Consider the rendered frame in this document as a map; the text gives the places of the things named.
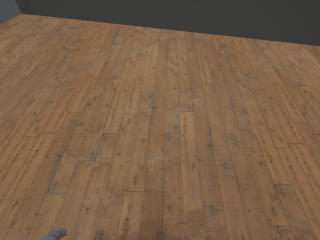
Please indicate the robot left hand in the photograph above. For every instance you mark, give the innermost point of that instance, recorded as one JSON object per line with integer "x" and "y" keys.
{"x": 55, "y": 234}

